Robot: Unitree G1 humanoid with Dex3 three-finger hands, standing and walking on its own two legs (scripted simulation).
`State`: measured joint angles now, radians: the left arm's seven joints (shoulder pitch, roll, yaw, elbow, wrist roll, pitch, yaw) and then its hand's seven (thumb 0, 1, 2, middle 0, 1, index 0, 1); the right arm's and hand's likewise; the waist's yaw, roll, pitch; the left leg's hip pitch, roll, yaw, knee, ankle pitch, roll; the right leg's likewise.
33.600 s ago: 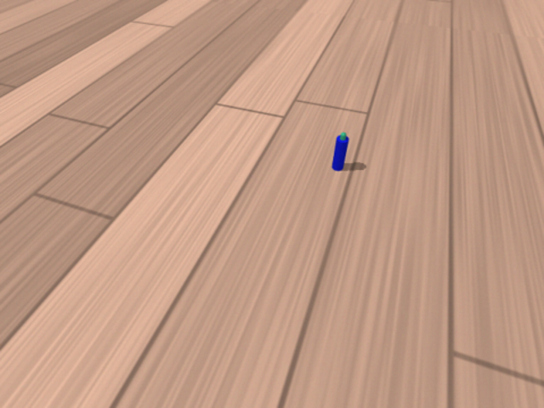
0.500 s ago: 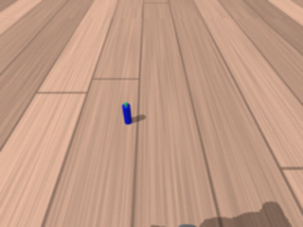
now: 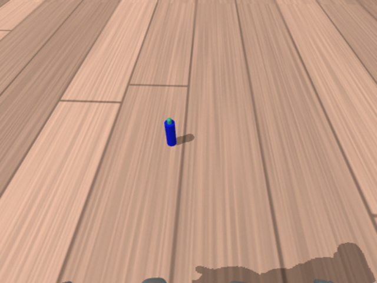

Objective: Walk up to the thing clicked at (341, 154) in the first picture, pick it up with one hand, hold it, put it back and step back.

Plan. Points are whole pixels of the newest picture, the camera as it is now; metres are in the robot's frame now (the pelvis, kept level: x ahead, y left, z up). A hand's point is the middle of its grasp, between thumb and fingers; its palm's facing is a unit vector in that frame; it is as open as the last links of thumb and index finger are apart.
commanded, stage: step back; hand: left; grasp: from the side
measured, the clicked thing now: (170, 131) +1.03 +0.16 -0.64
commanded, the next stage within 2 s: stand in 0.10 s
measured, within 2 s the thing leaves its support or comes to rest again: neither
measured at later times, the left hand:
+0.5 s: hand out of the picture +0.10 +0.25 -0.13, palm faces -0.03 -0.94 -0.35, open 7.4 cm
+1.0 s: hand out of the picture +0.10 +0.25 -0.13, palm faces -0.05 -0.94 -0.34, open 7.4 cm
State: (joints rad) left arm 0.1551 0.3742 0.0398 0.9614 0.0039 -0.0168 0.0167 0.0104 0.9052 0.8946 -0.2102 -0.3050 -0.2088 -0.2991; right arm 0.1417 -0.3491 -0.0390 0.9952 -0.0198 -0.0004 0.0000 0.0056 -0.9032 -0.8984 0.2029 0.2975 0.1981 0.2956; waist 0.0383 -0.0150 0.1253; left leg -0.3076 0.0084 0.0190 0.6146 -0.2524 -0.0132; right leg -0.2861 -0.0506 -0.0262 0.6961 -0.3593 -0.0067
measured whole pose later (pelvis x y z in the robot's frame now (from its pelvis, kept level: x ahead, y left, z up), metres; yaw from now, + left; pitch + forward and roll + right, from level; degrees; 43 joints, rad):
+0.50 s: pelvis +0.02 +0.00 +0.02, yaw -1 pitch -3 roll +0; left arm 0.10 0.35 -0.01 1.13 0.01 -0.03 -0.01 0.01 0.91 0.89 -0.21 -0.30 -0.21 -0.30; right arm 0.07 -0.35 -0.01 1.13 0.00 -0.02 0.02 0.01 -0.90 -0.90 0.20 0.30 0.20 0.30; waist 0.00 0.01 0.05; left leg -0.16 0.04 0.02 0.36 -0.15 -0.02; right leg -0.11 -0.01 -0.02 0.36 -0.21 0.01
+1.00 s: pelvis +0.02 +0.00 +0.03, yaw -1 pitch -2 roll +0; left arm 0.10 0.35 0.00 1.15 0.01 -0.02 -0.01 0.01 0.91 0.89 -0.21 -0.30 -0.21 -0.30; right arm 0.11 -0.35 0.00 1.16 -0.01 -0.02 0.01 0.01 -0.90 -0.90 0.20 0.30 0.20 0.30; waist -0.01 0.01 0.04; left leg -0.14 0.04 0.03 0.31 -0.14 -0.02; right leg -0.10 -0.01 -0.02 0.32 -0.19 0.01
